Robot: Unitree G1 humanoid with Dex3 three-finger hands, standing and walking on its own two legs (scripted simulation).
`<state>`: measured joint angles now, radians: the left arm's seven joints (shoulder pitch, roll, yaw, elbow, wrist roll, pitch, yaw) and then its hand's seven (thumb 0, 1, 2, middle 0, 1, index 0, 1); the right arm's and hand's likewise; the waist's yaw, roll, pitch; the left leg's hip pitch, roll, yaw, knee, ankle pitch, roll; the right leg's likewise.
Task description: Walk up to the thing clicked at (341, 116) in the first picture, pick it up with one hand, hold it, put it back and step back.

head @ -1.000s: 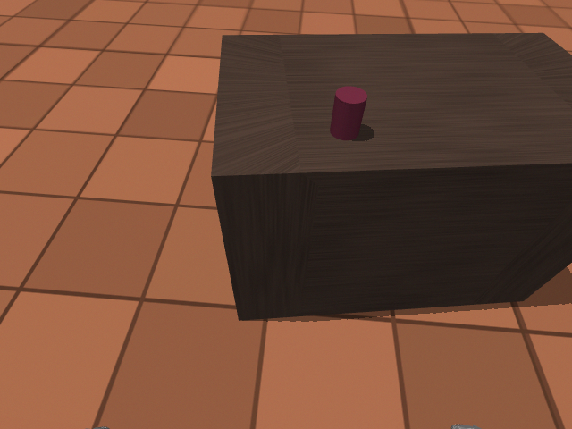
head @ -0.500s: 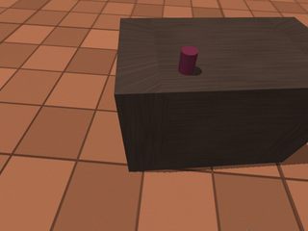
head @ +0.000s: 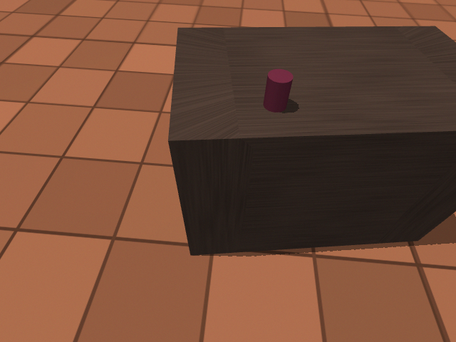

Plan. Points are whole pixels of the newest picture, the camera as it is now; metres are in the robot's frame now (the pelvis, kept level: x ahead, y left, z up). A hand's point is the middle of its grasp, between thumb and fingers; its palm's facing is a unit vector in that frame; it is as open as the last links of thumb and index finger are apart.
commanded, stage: stand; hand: right
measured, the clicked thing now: (277, 91) +0.73 -0.15 +0.02
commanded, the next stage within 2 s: walk up in 0.12 s
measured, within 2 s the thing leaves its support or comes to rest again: neither
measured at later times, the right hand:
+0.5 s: hand (333, 332) +0.15 -0.21 -0.15, palm faces -0.07 +0.90 -0.42, open 7.4 cm
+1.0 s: hand (316, 273) +0.28 -0.22 -0.18, palm faces -0.05 +0.93 -0.36, open 7.4 cm
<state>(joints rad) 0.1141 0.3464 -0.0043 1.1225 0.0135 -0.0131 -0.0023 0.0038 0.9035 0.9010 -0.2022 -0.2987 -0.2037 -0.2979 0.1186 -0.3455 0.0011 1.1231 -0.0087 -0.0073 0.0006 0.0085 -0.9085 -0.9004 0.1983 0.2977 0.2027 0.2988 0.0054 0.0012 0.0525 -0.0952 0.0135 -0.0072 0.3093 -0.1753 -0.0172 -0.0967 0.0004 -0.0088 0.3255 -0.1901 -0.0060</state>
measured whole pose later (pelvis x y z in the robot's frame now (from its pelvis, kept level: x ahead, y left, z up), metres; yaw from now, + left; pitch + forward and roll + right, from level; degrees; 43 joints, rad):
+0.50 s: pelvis +0.07 +0.07 -0.02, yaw +3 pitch -4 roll +0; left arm 0.31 0.43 0.08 0.98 0.03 0.00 -0.03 0.01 0.90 0.90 -0.20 -0.30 -0.20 -0.30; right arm 0.25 -0.39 -0.10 0.94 -0.04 -0.05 0.05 0.01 -0.91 -0.90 0.20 0.30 0.20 0.30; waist 0.03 -0.05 0.12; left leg -0.30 0.01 0.04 0.62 -0.23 0.01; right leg -0.16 -0.06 0.04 0.81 -0.49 -0.02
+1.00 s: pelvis +0.21 +0.04 -0.02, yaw +2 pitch -3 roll +1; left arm 0.14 0.34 0.04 0.88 0.02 -0.01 -0.03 0.00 0.91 0.90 -0.20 -0.30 -0.20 -0.30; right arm 0.26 -0.38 -0.04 0.86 0.01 -0.02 -0.03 0.01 -0.91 -0.90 0.20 0.30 0.20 0.30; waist 0.00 0.02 0.18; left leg -0.21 0.01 0.00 0.85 -0.55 0.01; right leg -0.36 -0.02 -0.03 0.61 -0.20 -0.03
